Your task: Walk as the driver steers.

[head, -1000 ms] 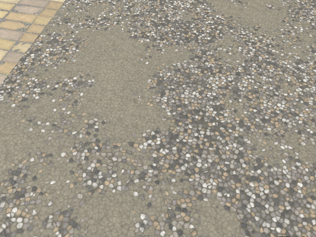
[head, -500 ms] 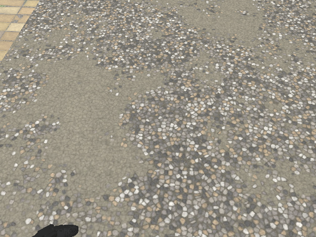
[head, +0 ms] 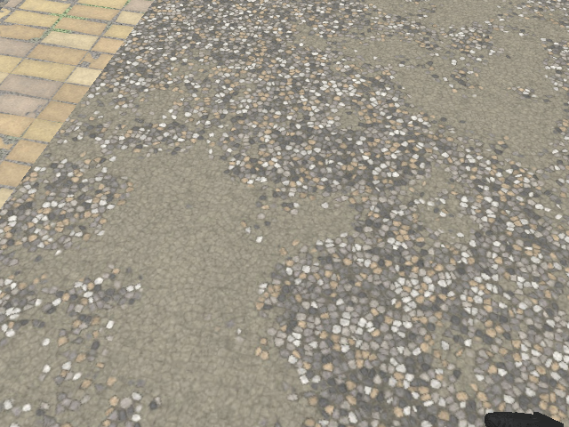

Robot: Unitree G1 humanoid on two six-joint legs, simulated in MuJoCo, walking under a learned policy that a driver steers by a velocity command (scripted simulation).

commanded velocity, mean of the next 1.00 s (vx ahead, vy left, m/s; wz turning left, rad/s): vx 0.50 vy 0.00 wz -0.38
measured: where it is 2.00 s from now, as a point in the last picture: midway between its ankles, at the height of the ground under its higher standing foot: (428, 219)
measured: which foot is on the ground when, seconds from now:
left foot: down 0.00-0.58, up 0.60-1.00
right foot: down 0.00-0.00, up 0.02-0.56, down 0.58-1.00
